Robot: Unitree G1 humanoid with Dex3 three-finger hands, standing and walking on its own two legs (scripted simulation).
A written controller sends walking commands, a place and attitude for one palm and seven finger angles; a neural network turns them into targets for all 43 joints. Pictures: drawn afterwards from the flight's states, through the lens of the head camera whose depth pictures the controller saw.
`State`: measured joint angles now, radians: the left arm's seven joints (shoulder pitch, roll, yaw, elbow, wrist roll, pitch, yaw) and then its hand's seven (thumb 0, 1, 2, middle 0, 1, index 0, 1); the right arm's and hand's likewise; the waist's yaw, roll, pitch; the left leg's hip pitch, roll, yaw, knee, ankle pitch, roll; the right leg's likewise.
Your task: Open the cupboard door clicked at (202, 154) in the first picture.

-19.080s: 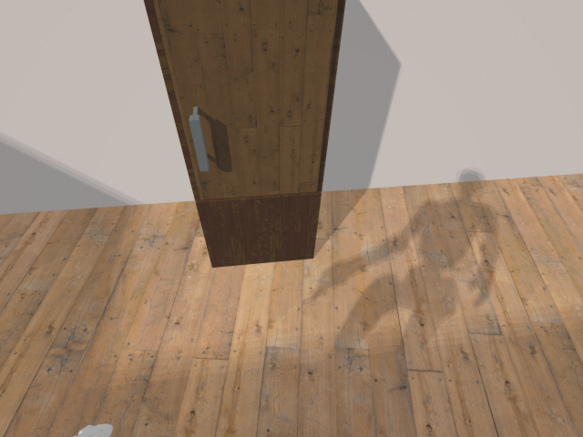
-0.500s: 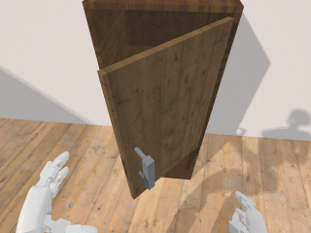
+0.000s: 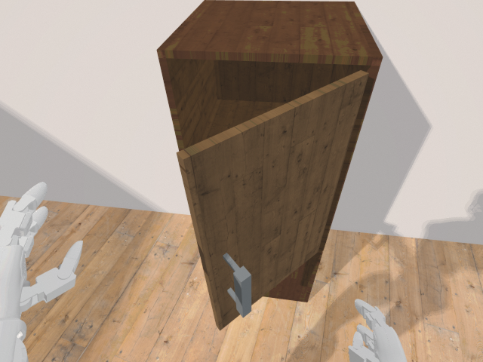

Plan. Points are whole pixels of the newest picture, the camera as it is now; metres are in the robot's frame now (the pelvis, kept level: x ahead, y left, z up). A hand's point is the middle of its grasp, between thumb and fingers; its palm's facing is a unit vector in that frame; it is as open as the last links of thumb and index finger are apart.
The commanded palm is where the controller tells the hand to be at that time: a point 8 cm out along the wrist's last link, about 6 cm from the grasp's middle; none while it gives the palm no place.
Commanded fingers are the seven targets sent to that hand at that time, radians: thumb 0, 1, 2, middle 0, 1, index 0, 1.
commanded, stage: draw the hand back to the body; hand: left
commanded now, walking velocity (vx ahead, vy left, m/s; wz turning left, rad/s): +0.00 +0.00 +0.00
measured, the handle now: (236, 285) +0.30 +0.06 -0.09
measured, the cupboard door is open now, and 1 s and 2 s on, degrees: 46 46 46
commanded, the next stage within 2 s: step back with the hand held close in 0.42 s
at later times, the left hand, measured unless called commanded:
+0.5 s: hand (61, 267) +0.18 +0.25 +0.16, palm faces +0.45 -0.80 -0.40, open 7.5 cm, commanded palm +0.13 +0.28 +0.18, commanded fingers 0.00 0.90 0.90 -0.20 -0.30 -0.20 -0.30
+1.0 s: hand (43, 285) +0.15 +0.26 +0.16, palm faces +0.35 -0.79 -0.51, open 7.4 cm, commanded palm +0.09 +0.30 +0.18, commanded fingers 0.00 0.90 0.90 -0.20 -0.30 -0.20 -0.30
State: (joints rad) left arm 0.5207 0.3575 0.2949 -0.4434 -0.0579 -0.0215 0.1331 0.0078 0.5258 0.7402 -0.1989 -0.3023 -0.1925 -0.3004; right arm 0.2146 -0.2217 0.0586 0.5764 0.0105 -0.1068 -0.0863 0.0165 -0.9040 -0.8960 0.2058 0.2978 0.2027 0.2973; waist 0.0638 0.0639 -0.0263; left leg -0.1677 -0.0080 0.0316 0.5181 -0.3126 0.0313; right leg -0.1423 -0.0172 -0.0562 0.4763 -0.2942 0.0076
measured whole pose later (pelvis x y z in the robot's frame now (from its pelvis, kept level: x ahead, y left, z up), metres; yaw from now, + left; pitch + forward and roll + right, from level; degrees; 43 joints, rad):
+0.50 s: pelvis -0.01 -0.02 +0.01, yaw -1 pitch -5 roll -1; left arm 0.48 0.34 0.33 -0.40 -0.06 -0.07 0.12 0.02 0.88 0.90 -0.21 -0.30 -0.21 -0.30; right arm 0.20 -0.23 0.02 0.64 0.00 -0.11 -0.09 0.02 -0.91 -0.90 0.20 0.30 0.20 0.30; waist 0.06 0.07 0.03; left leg -0.08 0.01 0.04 0.42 -0.25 0.01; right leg -0.07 0.01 -0.05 0.38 -0.23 -0.01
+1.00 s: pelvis -0.06 +0.00 +0.00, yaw -2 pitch +0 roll -1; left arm 0.56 0.43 0.41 -0.49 -0.04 -0.16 0.14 0.02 0.89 0.90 -0.22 -0.30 -0.21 -0.30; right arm 0.17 -0.23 -0.01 0.55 0.01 0.00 -0.09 0.02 -0.91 -0.90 0.20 0.30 0.20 0.30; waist 0.00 0.01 0.04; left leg -0.27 0.00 0.07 0.47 -0.20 0.04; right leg -0.26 -0.01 -0.02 0.43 -0.17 0.01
